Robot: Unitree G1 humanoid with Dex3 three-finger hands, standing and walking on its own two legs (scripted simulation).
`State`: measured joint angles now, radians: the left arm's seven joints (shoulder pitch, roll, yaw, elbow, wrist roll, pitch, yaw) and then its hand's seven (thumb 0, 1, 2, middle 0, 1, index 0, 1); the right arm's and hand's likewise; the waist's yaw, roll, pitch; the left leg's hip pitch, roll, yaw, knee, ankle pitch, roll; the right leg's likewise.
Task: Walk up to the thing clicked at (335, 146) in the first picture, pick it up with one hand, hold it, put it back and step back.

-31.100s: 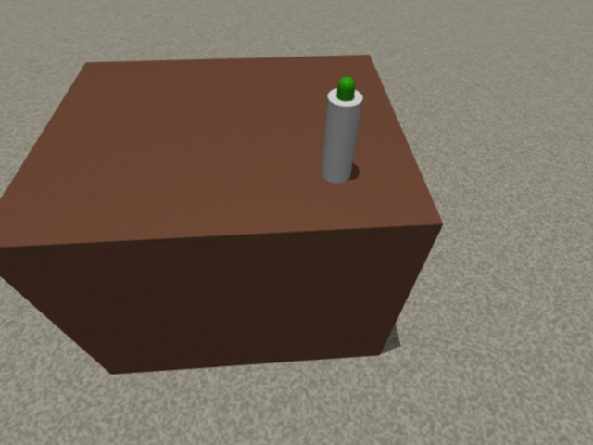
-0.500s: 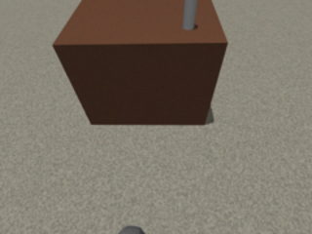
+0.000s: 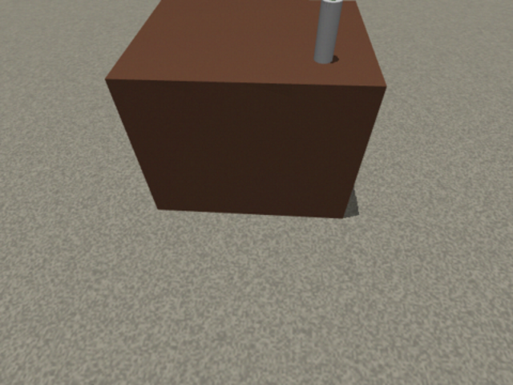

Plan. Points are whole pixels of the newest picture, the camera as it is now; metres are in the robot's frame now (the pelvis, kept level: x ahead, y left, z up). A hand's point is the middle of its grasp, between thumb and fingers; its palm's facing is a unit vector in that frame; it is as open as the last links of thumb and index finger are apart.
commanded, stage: step back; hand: right
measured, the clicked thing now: (328, 24) +1.13 -0.21 +0.05
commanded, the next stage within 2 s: stand in 0.40 s
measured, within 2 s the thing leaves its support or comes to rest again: neither
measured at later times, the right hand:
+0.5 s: hand out of the picture +0.15 -0.23 -0.14, palm faces -0.02 +0.94 -0.33, open 7.4 cm
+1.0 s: hand out of the picture +0.08 -0.25 -0.14, palm faces +0.00 +0.94 -0.34, open 7.4 cm
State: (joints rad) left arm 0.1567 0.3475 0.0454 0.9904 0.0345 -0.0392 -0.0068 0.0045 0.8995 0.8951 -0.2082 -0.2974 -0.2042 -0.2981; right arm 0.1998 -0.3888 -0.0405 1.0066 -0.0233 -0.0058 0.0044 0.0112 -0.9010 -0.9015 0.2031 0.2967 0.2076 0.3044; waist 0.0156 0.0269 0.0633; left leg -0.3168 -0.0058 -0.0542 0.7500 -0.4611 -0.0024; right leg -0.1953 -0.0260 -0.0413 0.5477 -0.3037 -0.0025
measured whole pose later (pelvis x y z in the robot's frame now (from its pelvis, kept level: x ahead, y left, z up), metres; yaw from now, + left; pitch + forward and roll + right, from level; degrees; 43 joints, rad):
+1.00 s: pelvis +0.02 +0.01 +0.02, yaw -1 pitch -2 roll +0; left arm 0.10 0.35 0.00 1.14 0.01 -0.02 -0.01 0.00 0.90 0.90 -0.21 -0.30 -0.20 -0.30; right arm 0.10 -0.35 0.00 1.16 -0.01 -0.01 0.01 0.01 -0.90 -0.90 0.20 0.30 0.21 0.30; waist -0.02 0.00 0.07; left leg -0.14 0.02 0.01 0.32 -0.14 -0.01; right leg -0.07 -0.02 -0.01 0.31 -0.20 0.02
